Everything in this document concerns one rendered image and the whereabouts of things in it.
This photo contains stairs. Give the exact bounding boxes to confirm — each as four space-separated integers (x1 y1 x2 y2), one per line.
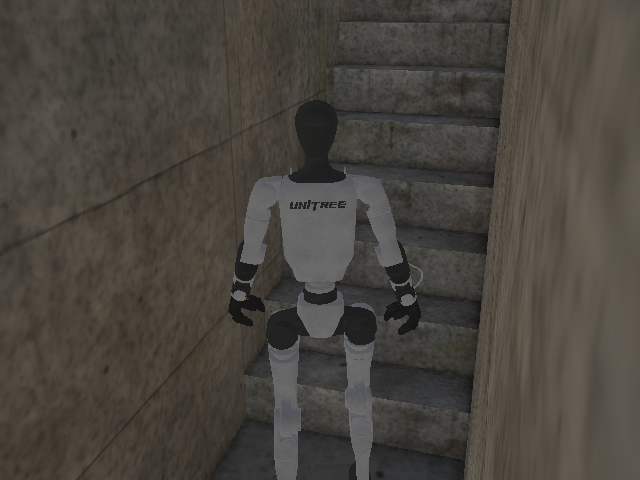
244 0 512 460

